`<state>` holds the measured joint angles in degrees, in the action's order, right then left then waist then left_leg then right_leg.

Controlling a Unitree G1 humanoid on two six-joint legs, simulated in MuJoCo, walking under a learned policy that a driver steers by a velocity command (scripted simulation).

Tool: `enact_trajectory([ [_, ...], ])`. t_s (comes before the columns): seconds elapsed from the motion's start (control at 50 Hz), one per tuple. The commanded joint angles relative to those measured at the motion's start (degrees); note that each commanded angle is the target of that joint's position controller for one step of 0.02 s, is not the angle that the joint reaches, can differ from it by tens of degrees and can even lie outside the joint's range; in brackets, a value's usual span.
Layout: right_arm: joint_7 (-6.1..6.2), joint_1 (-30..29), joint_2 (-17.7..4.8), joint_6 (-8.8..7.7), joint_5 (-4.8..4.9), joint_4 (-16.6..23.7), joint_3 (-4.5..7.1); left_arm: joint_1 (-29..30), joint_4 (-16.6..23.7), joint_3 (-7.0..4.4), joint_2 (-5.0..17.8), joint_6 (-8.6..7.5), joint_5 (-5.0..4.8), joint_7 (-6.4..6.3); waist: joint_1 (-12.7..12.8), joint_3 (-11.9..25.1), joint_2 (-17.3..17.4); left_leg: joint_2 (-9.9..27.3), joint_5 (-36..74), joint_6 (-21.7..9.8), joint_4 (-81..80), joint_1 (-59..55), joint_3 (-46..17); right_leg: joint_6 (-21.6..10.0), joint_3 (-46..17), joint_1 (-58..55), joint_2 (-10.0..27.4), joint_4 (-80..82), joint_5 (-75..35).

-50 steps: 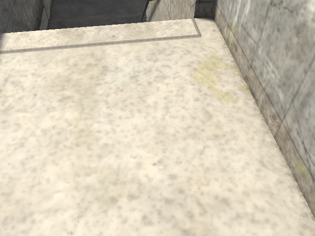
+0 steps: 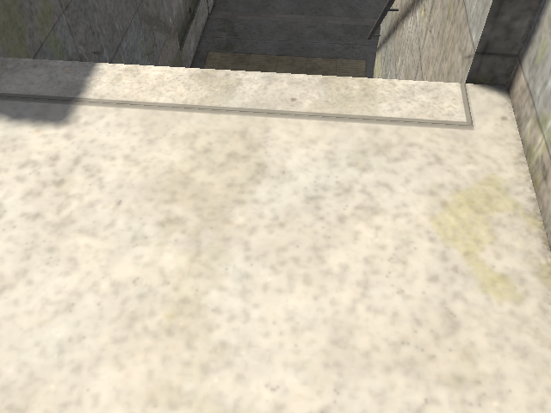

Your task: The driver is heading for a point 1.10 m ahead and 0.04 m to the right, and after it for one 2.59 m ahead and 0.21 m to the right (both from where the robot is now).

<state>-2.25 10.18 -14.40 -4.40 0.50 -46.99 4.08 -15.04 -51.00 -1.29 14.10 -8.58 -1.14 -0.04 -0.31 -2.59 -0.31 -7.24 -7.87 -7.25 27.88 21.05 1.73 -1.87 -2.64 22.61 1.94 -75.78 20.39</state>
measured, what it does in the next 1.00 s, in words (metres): walks ahead: right foot, then left foot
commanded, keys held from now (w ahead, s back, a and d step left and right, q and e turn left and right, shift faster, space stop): w+q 0.18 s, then w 0.50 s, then w+e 0.32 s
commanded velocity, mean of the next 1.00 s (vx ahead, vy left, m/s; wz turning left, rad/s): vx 0.50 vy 0.00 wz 0.14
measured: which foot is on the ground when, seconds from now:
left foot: down 0.00-0.36, up 0.38-0.84, down 0.86-1.00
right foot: up 0.00-0.32, down 0.34-0.88, up 0.90-1.00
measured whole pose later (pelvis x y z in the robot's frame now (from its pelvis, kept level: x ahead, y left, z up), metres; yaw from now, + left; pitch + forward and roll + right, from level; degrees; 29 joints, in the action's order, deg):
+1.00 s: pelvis +0.53 +0.05 +0.01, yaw +5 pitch +1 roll +0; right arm -1.3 8.7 -13.9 -6.1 -0.2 -43.9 3.0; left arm -20.2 -50.8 -2.9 16.7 -3.8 -2.0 -0.6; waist 1.5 -1.2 -2.4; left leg -0.4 -9.3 -2.2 25.7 17.6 4.1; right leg -1.9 -3.5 24.4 2.2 -65.4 20.9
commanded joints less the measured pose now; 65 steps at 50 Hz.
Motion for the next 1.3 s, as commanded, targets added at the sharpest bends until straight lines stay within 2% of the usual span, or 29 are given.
enact_trajectory([
  [0.02,0.44,-1.01,-4.95,-0.95,0.12,4.52,0.68,-2.73,5.52,-2.34,6.89,0.19,1.09,-0.46,2.97,4.12,-2.20,15.91,5.90,-11.58,-16.68,-9.57,-23.01,1.25,-3.52,12.22,5.44,5.48,-2.43],
  [0.1,2.11,2.87,-8.60,-0.86,0.16,4.35,1.59,4.65,9.62,-1.83,4.98,1.63,2.55,-1.23,1.52,1.66,1.29,12.51,11.64,-10.82,-17.35,-0.55,-16.31,5.21,0.11,10.36,4.25,21.68,-11.80],
  [0.16,2.73,6.62,-9.33,0.01,1.03,4.12,1.95,12.44,11.78,-1.08,3.61,1.66,1.84,-0.82,-2.20,1.51,3.28,10.33,4.76,-7.67,-15.56,-1.82,-15.41,5.32,0.21,7.69,1.05,37.58,-22.71],
  [0.2,3.11,8.26,-9.24,0.35,1.00,3.73,1.93,15.14,12.60,-1.18,4.43,1.20,0.79,-0.28,-3.52,2.63,5.09,11.56,1.13,-6.53,-14.51,-4.55,-17.28,5.48,0.07,5.82,-0.17,42.48,-25.90],
  [0.24,3.09,10.27,-8.00,0.55,1.24,2.79,1.52,16.45,12.96,-1.35,5.66,0.49,0.98,0.27,-4.42,3.23,5.76,13.45,-0.88,-6.00,-11.70,-9.30,-19.56,4.47,-0.95,5.63,0.09,45.14,-25.00],
  [0.3,3.14,10.49,-7.97,0.78,0.62,2.35,1.29,14.67,12.76,-2.13,8.04,-0.58,1.08,0.99,-2.45,3.13,7.73,16.14,1.74,-4.53,-6.88,-14.76,-23.33,1.34,-0.81,2.92,-0.17,47.95,-18.25],
  [0.32,3.00,9.52,-7.84,1.06,0.34,2.48,1.14,10.98,11.60,-2.60,8.44,-0.84,1.49,0.91,-0.03,3.61,8.04,14.73,5.65,-3.55,-3.66,-15.06,-22.98,-0.10,0.70,-1.59,-1.13,50.11,-15.77],
  [0.34,2.77,9.04,-6.16,1.02,-0.10,2.96,0.52,4.70,10.00,-3.39,10.23,-1.14,2.04,0.69,2.86,7.66,6.92,11.68,10.93,-2.09,4.65,-13.35,-21.06,-2.45,-0.92,-10.90,0.47,50.08,-15.98],
  [0.36,2.70,9.65,-3.60,0.81,-0.98,3.91,-0.56,-5.45,8.49,-4.18,13.68,-0.99,2.17,0.43,6.46,15.62,0.06,7.79,3.46,0.35,21.85,-6.21,-15.55,-6.52,-11.17,-24.71,10.01,50.22,-16.09],
  [0.38,2.40,18.06,-0.83,-0.17,1.39,4.21,-1.25,-11.11,5.25,-5.60,17.83,-0.34,2.40,1.27,3.20,19.50,-23.28,-0.32,-22.55,3.42,38.77,14.31,-10.67,-16.14,-38.78,-40.52,20.76,57.78,-4.25],
  [0.4,2.63,16.92,-6.85,-0.50,2.19,2.73,-0.35,-8.84,6.24,-4.13,11.30,-0.27,1.08,1.59,3.88,15.69,-14.47,3.39,-23.53,3.36,45.73,22.23,-14.80,-14.64,-42.25,-39.74,21.15,59.78,6.07],
  [0.42,2.60,9.96,-9.25,-0.57,2.13,3.52,0.16,-5.45,7.23,-3.27,7.94,0.04,0.85,1.38,5.00,8.51,-7.63,5.52,-17.83,3.18,46.59,24.17,-13.90,-12.06,-32.66,-33.33,18.80,59.84,2.20],
  [0.44,2.67,7.11,-8.35,-0.51,1.15,3.92,-0.07,-1.94,8.05,-2.75,7.50,0.47,1.31,1.32,3.54,5.62,-2.60,8.42,-12.83,3.65,44.80,21.96,-10.93,-10.84,-25.25,-27.03,15.99,60.71,-5.30],
  [0.46,2.58,5.04,-7.52,-0.60,0.01,4.38,0.05,-0.38,7.80,-2.43,6.67,0.78,1.40,1.37,2.74,2.98,-1.44,10.38,-9.60,4.14,40.94,21.12,-9.46,-10.47,-20.99,-22.77,13.71,62.04,-11.19],
  [0.52,2.17,5.72,-4.50,-0.10,0.00,4.30,-0.18,-2.01,6.20,-1.79,5.78,0.76,1.49,1.46,1.40,3.36,-5.00,12.15,-6.34,5.44,34.82,16.50,-6.18,-10.44,-13.02,-18.82,10.10,64.77,-21.83],
  [0.64,1.88,-4.50,-1.46,-0.09,-0.12,7.62,-1.29,-6.20,3.01,-2.32,8.74,1.89,0.55,0.34,3.51,1.24,-4.43,12.14,6.43,7.19,14.50,16.76,-3.28,-10.01,-5.55,-18.54,9.05,67.57,-27.36],
  [0.72,1.13,-11.32,-1.71,-0.59,0.43,9.65,-1.37,-10.05,0.78,-2.23,9.38,2.53,-0.26,0.23,5.18,-1.05,-3.91,9.88,10.69,6.78,5.94,12.62,-2.11,-9.70,-5.60,-18.13,9.77,67.06,-24.81],
  [0.8,0.67,-11.92,-5.12,-1.74,0.64,10.77,-0.34,-9.24,-0.18,-3.06,11.28,3.40,-0.93,-0.26,2.76,-1.70,-5.39,9.33,6.37,4.94,0.47,8.09,-4.09,-7.98,-8.74,-21.76,12.29,63.98,-24.88],
  [0.84,1.22,-3.87,-7.84,-2.15,0.47,8.59,1.18,-7.64,0.03,-3.03,11.15,4.03,-0.60,-0.36,-2.08,3.18,-4.91,7.57,4.75,3.35,-2.47,-5.33,-2.17,-6.15,-7.23,-20.34,9.75,55.00,-34.77],
  [0.86,1.65,5.98,-10.51,-2.23,-0.21,6.16,2.35,-6.79,1.14,-2.44,9.79,4.24,0.37,-0.23,-6.36,10.58,-3.52,11.68,5.05,1.00,-0.46,-20.68,-5.28,-4.39,-4.62,-13.18,6.23,41.83,-31.70],
  [0.88,2.01,14.32,-15.53,-1.81,-1.24,5.09,3.53,-10.18,2.79,-0.89,4.16,3.81,1.21,-0.25,-7.12,19.90,8.14,25.31,1.68,-4.07,-0.36,-41.88,-22.45,-1.03,0.15,5.64,-1.51,20.67,-10.72],
  [0.9,1.52,15.25,-14.19,-1.48,-1.23,4.64,2.95,-15.02,2.65,-0.27,1.98,2.96,-0.41,-0.39,-5.49,24.92,19.22,32.52,-9.30,-8.63,-8.68,-45.00,-41.58,-0.25,-3.59,16.79,-4.10,7.85,13.63],
  [0.92,1.36,11.75,-9.48,-1.67,-0.65,4.90,1.65,-11.46,2.70,-2.06,8.32,2.85,-1.81,-0.53,-5.31,16.19,11.95,30.40,-14.57,-6.42,-11.13,-36.72,-37.14,-0.50,-6.24,20.46,-0.74,2.51,10.23],
  [0.96,0.99,3.86,-5.65,-2.02,-0.38,5.02,0.34,-5.75,3.97,-2.74,8.36,3.54,-1.13,-0.83,-2.10,6.09,5.31,25.89,-7.96,-3.53,-14.63,-21.40,-22.74,-0.38,-4.18,18.41,3.55,4.97,0.73],
  [0.98,0.87,1.31,-4.27,-2.34,-0.68,4.82,0.03,-5.94,3.86,-3.12,7.46,4.26,-0.61,-0.85,-0.36,4.33,6.22,23.74,-4.19,-2.76,-16.50,-16.95,-17.58,-0.20,-4.38,15.92,5.14,7.37,-2.29],
  [1.02,0.86,-0.43,-4.17,-2.95,-1.07,3.81,0.28,-7.04,3.84,-3.09,5.12,5.65,-0.71,-0.46,1.35,2.87,6.92,21.75,1.51,-2.73,-19.31,-11.84,-10.75,0.27,-3.67,12.48,6.11,8.21,-5.70],
  [1.08,1.44,0.73,-5.94,-3.51,-1.42,1.90,0.95,-4.21,5.94,-3.46,4.81,6.62,-0.41,-0.46,1.65,1.15,4.28,22.08,8.12,-3.73,-20.74,-11.60,-4.87,1.09,-4.77,16.41,6.41,10.88,-11.45],
  [1.2,2.70,3.69,-8.87,-2.42,-1.19,-0.39,1.48,5.58,9.99,-2.94,3.80,6.01,-0.02,1.33,-1.47,-1.35,2.27,21.75,11.62,-2.64,-21.15,-16.41,3.84,1.16,-1.43,18.82,5.36,27.77,-24.00],
  [1.3,2.96,8.37,-10.75,-0.48,-0.09,-2.46,2.04,14.39,15.30,-2.20,3.05,5.94,-0.15,3.21,-4.67,-3.94,1.98,24.41,14.96,-1.72,-17.97,-25.43,7.20,-0.81,3.32,21.60,4.59,36.07,-19.40],
])
Keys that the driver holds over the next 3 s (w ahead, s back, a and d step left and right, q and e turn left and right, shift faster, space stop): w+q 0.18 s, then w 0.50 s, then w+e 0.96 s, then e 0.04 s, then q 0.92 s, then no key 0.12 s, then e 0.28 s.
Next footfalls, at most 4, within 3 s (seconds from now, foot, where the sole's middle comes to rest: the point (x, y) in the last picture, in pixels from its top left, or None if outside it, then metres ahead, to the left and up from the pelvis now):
0.34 right None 0.38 -0.14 -0.77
0.86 left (228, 355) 0.60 0.16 -0.77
1.42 right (324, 258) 0.89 -0.10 -0.77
1.88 left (284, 179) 1.19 0.01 -0.77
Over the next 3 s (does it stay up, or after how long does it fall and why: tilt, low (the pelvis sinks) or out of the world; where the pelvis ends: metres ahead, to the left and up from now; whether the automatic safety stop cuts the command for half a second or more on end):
stays up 1.03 -0.04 0.01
